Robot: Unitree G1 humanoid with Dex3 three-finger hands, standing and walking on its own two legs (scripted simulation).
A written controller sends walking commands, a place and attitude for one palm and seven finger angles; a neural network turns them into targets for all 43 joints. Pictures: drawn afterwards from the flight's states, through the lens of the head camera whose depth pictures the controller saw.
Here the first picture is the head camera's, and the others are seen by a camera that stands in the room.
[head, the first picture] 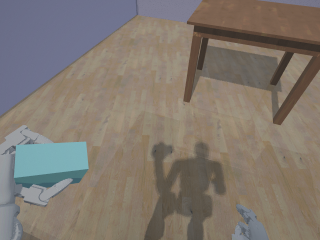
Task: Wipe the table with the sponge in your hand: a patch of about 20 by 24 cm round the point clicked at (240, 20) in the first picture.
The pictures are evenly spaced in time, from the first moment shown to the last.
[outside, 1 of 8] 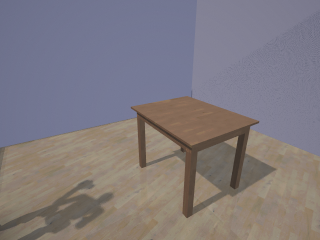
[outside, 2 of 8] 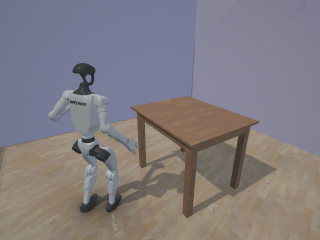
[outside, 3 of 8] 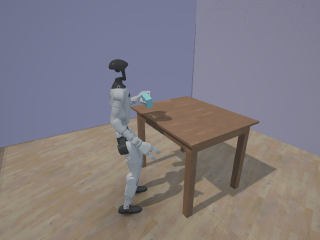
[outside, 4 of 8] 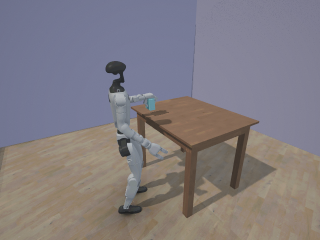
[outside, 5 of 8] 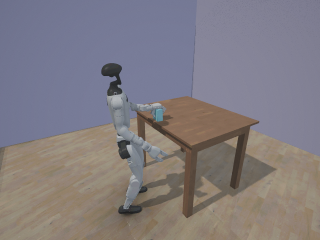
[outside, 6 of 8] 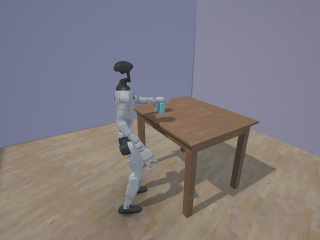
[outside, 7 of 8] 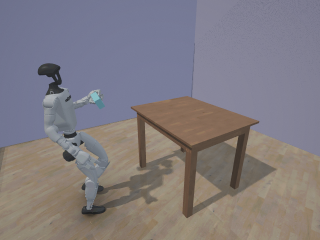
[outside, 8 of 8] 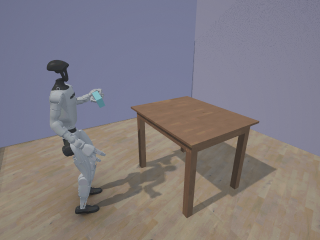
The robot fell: no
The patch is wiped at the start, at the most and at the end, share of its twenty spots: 0.00 0.95 0.95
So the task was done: yes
